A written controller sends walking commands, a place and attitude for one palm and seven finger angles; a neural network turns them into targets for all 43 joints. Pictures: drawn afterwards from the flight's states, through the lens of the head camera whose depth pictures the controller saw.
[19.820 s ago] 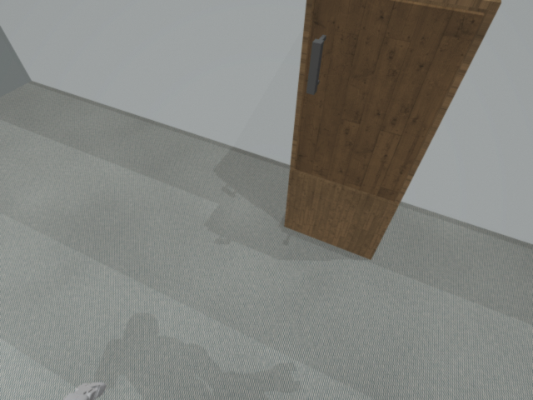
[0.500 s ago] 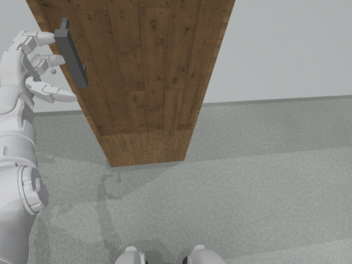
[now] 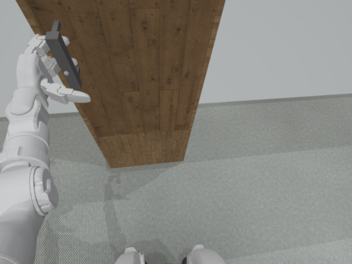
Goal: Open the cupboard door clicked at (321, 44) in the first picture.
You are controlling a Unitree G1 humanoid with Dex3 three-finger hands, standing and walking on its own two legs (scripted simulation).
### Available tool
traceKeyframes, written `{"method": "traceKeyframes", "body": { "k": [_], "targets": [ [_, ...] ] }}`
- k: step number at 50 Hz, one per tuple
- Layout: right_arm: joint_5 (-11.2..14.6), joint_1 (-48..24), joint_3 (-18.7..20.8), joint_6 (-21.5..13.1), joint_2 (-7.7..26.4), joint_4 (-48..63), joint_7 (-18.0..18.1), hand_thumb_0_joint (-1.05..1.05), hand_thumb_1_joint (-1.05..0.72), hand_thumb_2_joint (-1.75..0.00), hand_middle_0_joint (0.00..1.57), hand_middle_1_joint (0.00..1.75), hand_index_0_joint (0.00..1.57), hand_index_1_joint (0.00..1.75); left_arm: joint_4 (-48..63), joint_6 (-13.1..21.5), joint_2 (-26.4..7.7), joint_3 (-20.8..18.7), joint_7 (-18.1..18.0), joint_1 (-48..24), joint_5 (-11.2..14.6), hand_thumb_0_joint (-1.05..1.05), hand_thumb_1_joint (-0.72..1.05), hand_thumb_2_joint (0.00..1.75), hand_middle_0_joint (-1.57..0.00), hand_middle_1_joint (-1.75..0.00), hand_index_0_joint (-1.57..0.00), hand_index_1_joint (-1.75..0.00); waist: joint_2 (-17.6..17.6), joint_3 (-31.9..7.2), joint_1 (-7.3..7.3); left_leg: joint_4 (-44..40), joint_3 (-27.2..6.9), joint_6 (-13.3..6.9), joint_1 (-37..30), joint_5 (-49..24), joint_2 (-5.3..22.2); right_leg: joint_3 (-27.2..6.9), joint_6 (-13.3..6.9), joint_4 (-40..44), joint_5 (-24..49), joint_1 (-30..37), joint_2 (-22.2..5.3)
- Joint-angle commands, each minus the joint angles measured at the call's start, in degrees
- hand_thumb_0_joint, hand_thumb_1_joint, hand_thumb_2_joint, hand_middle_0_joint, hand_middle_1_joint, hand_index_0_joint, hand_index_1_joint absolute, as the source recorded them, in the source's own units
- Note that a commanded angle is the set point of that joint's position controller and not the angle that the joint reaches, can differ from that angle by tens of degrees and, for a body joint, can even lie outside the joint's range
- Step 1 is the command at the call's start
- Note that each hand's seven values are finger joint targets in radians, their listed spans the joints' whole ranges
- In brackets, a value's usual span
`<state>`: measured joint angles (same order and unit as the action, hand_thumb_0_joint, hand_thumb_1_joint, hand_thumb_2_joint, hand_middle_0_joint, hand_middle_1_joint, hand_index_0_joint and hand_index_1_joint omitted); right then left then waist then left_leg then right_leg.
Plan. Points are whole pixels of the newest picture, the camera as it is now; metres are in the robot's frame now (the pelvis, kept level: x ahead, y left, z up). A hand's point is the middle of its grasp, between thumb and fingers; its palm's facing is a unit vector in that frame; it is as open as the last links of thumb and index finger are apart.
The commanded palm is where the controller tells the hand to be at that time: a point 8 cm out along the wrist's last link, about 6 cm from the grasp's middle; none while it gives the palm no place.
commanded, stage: slide the fingers in behind the handle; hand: left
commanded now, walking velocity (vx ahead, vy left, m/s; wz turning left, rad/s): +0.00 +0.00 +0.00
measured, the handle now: (67, 57) +0.56 +0.20 +0.11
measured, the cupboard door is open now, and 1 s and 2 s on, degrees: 0 0 19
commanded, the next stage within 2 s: close the thumb around the handle in 0.52 s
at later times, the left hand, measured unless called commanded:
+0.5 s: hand (71, 73) +0.51 +0.19 +0.11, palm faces +0.05 -1.00 -0.02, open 14.0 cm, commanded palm +0.49 +0.24 +0.11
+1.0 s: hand (66, 74) +0.51 +0.20 +0.11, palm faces +0.03 -1.00 -0.01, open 10.0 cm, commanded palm +0.49 +0.24 +0.11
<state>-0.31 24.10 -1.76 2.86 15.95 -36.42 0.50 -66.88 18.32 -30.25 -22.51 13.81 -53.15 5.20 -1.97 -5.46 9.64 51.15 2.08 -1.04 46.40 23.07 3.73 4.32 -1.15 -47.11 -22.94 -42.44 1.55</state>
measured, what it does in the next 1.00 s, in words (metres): stands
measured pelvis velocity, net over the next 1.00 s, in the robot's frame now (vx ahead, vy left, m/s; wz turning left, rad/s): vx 0.00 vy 0.00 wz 0.00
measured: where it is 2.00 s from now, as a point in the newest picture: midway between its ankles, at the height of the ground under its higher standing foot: outside the picture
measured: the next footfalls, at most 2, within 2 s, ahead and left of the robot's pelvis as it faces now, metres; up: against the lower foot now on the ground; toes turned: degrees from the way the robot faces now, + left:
none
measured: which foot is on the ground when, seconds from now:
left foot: down 0.00-1.00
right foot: down 0.00-1.00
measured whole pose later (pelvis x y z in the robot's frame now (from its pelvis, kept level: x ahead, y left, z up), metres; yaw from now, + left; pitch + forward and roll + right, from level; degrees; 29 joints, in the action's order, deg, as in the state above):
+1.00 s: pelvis +0.00 +0.00 +0.00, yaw +0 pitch +18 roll -3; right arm -0.4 23.4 -1.8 2.4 15.5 -36.9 0.5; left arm -67.2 19.2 -29.0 -21.8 13.1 -53.1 5.5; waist -1.9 -5.7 9.3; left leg 51.0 2.2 -1.4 46.0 23.1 3.3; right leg 4.0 -0.8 -47.0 -23.0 -42.1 1.2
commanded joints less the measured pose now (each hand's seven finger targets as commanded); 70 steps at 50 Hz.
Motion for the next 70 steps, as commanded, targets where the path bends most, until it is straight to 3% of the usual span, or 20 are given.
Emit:
{"method": "traceKeyframes", "body": {
  "k": [1,9,17,19,22,24,26,28,31,34,37,40,50,53,56,58,60,61,65,70],
  "targets": [
    [0.04,8.64,3.83,-1.2,9.79,2.09,0.74,0.0,-0.9,-0.9,0.2,0.3,0.2,0.3,11.9,3.69,-12.8,-0.51,-1.0,-28.04,1.28,0.0,-0.5,0.3,-0.3,-1.2,-0.3,-1.2,-5.88,-24.13,1.14,-3.78,-4.0,-0.95,-21.22,-20.24,-2.17,-2.62,0.65,5.04,20.17,6.21,2.07],
    [-0.22,9.05,3.59,-1.48,9.78,2.51,0.79,0.0,-0.9,-0.9,0.2,0.3,0.2,0.3,11.69,4.28,-16.94,-3.63,-2.46,-27.38,-0.02,0.0,-0.5,0.3,-0.3,-1.2,-0.3,-1.2,-4.75,-26.51,0.1,-3.45,-3.15,-1.36,-18.55,-21.09,-2.71,-3.6,0.7,4.42,23.85,10.61,1.86],
    [0.06,8.84,3.8,-1.31,9.42,2.84,0.7,0.0,-0.9,-0.9,0.2,0.3,0.2,0.3,13.08,4.48,-14.04,-2.17,-1.11,-25.45,1.18,0.0,-0.5,0.3,-0.3,-1.2,-0.3,-1.2,-4.65,-27.51,-0.18,-3.71,-2.81,-1.27,-20.1,-22.87,-2.76,-3.43,0.86,4.67,26.17,11.79,1.94],
    [0.18,8.89,3.71,-1.17,9.44,2.62,0.73,0.0,-0.9,-0.9,0.2,0.3,0.2,0.3,11.39,4.03,-12.13,-0.68,-0.92,-25.03,1.3,0.0,-0.5,0.3,-0.3,-1.2,-0.3,-1.2,-3.23,-24.73,0.66,-4.02,-2.87,-1.5,-19.32,-22.03,-2.82,-3.23,0.8,5.1,25.34,10.75,2.05],
    [0.23,8.91,3.79,-1.03,9.96,2.34,1.07,0.0,-0.9,-0.9,0.2,0.3,0.2,0.3,10.9,3.41,-16.44,-3.48,-1.06,-25.76,1.22,0.0,-0.5,0.3,-0.3,-1.2,-0.3,-1.2,-2.14,-24.49,0.23,-4.24,-2.62,-1.63,-16.98,-19.67,-2.91,-3.94,1.04,5.56,24.42,12.24,1.76],
    [0.2,8.68,3.64,-1.2,9.59,2.32,1.08,0.0,-0.9,-0.9,0.2,0.3,0.2,0.3,11.46,3.73,-14.12,-1.41,-0.76,-27.24,1.11,0.0,-0.5,0.3,-0.3,-1.2,-0.3,-1.2,-3.67,-23.64,1.04,-4.02,-2.62,-1.66,-17.66,-19.84,-2.98,-3.95,0.91,5.53,24.49,11.09,1.66],
    [0.1,8.78,3.7,-1.27,9.7,2.12,1.14,0.0,-0.9,-0.9,0.2,0.3,0.2,0.3,11.35,4.17,-14.96,-1.99,-0.79,-26.94,1.05,0.0,-0.5,0.3,-0.3,-1.2,-0.3,-1.2,-4.77,-24.9,0.74,-3.84,-2.86,-1.43,-18.86,-20.38,-2.84,-3.8,0.89,5.33,23.91,10.27,1.72],
    [0.17,8.62,3.68,-1.45,9.71,1.95,1.1,0.0,-0.9,-0.9,0.2,0.3,0.2,0.3,11.27,4.31,-14.04,-1.14,-0.62,-28.15,1.41,0.0,-0.5,0.3,-0.3,-1.2,-0.3,-1.2,-3.67,-24.24,1.41,-4.02,-3.04,-1.48,-18.82,-19.46,-2.79,-3.76,1.03,5.57,22.93,9.86,1.84],
    [0.1,8.69,3.71,-1.43,9.8,2.28,1.06,0.0,-0.9,-0.9,0.2,0.3,0.2,0.3,11.7,4.79,-16.36,-3.38,-0.15,-25.57,1.39,0.0,-0.5,0.3,-0.3,-1.2,-0.3,-1.2,-5.24,-27.2,-0.23,-3.8,-3.12,-1.22,-20.01,-22.5,-2.82,-3.55,0.72,4.72,25.41,11.6,1.79],
    [0.28,8.37,3.82,-1.21,9.41,2.53,0.84,0.0,-0.9,-0.9,0.2,0.3,0.2,0.3,11.97,4.41,-11.93,-0.18,0.28,-24.5,1.58,0.0,-0.33,0.37,-0.31,-1.22,-0.31,-1.22,-5.05,-25.36,0.45,-3.75,-3.27,-1.26,-21.5,-23.59,-2.63,-2.9,0.57,4.86,25.0,9.37,2.01],
    [0.42,8.03,3.79,-1.03,9.92,2.35,1.01,0.0,-0.9,-0.9,0.2,0.3,0.2,0.3,11.1,3.49,-12.76,-0.53,-0.02,-25.69,2.06,0.0,-0.16,0.44,-0.32,-1.24,-0.32,-1.24,-4.43,-23.15,0.84,-4.39,-3.4,-1.19,-20.19,-20.75,-2.52,-2.85,0.72,5.43,22.47,8.29,1.96],
    [0.13,8.22,3.95,-1.17,9.92,2.1,1.04,0.0,-0.9,-0.9,0.2,0.3,0.2,0.3,12.55,4.16,-14.33,-1.98,-0.77,-27.1,1.6,0.0,0.0,0.52,-0.34,-1.25,-0.34,-1.25,-6.13,-25.43,0.29,-4.0,-3.77,-0.98,-21.9,-21.98,-2.52,-2.86,0.57,4.96,22.39,8.03,1.94],
    [0.02,8.15,3.86,-1.41,9.76,1.72,0.7,0.0,-0.9,-0.9,0.2,0.3,0.2,0.3,11.05,4.22,-10.49,0.71,-1.11,-27.36,1.46,0.0,0.56,0.76,-0.38,-1.31,-0.38,-1.31,-6.58,-24.05,1.06,-3.89,-4.76,-0.51,-23.84,-22.75,-1.99,-1.93,0.42,4.64,19.82,3.94,2.16],
    [-0.14,8.52,3.93,-1.6,9.98,1.44,0.81,0.0,-0.9,-0.9,0.2,0.3,0.2,0.3,10.82,3.98,-11.61,-0.28,-1.93,-28.73,1.21,0.0,0.73,0.83,-0.39,-1.33,-0.39,-1.33,-5.27,-23.49,1.15,-4.06,-5.02,-0.54,-22.93,-21.18,-1.86,-1.91,0.41,4.75,18.34,3.6,2.12],
    [-0.49,8.82,3.89,-1.79,9.72,1.63,0.59,0.0,-0.9,-0.9,0.2,0.3,0.2,0.3,13.07,5.09,-12.46,-0.98,-2.63,-29.01,0.52,0.0,0.9,0.9,-0.4,-1.35,-0.4,-1.35,-7.59,-27.45,0.29,-3.6,-5.34,-0.2,-25.19,-25.0,-1.85,-1.81,0.23,3.66,20.45,4.5,2.12],
    [-0.48,8.64,3.98,-1.77,9.57,2.01,0.29,0.0,-0.9,-0.9,0.2,0.3,0.2,0.3,12.44,5.12,-11.58,-1.17,-2.79,-25.56,0.6,0.0,0.9,0.9,-0.4,-1.35,-0.4,-1.35,-6.77,-27.23,-0.39,-3.57,-4.94,-0.12,-25.04,-25.42,-1.84,-1.66,0.23,3.8,20.85,5.05,2.25],
    [-0.35,8.72,3.87,-1.53,9.72,1.75,0.31,0.0,-0.9,-0.9,0.2,0.3,0.2,0.3,11.25,4.66,-11.34,-0.72,-2.82,-26.96,0.7,0.0,0.9,0.9,-0.4,-1.35,-0.4,-1.35,-4.61,-24.79,0.67,-3.83,-4.83,-0.47,-23.15,-23.85,-1.84,-1.77,0.52,4.2,20.7,4.89,2.31],
    [-0.26,8.96,4.02,-1.33,9.99,1.78,0.51,0.0,-0.9,-0.9,0.2,0.3,0.2,0.3,11.29,4.53,-14.03,-3.18,-3.1,-26.55,0.81,0.0,0.9,0.9,-0.4,-1.35,-0.4,-1.35,-3.7,-25.09,-0.22,-4.0,-4.81,-0.43,-22.13,-23.37,-1.91,-1.8,0.42,4.06,20.7,6.28,2.23],
    [-0.28,8.33,3.7,-1.24,9.58,2.58,0.6,0.0,-0.9,-0.9,0.2,0.3,0.2,0.3,11.69,4.54,-15.01,-3.54,-3.93,-25.74,-0.12,0.0,0.9,0.9,-0.4,-1.35,-0.4,-1.35,-5.4,-24.59,-0.79,-4.26,-4.0,-0.55,-20.74,-21.99,-2.33,-2.36,0.48,4.21,20.98,7.35,2.01],
    [-0.11,8.39,3.62,-1.33,9.65,2.83,0.78,0.0,-0.9,-0.9,0.2,0.3,0.2,0.3,10.83,4.73,-15.47,-3.31,-3.65,-25.68,-0.31,0.0,0.9,0.9,-0.4,-1.35,-0.4,-1.35,-3.77,-24.5,-0.26,-4.31,-3.6,-0.86,-19.11,-19.81,-2.52,-2.86,0.59,4.51,20.61,8.62,1.98]
  ]
}}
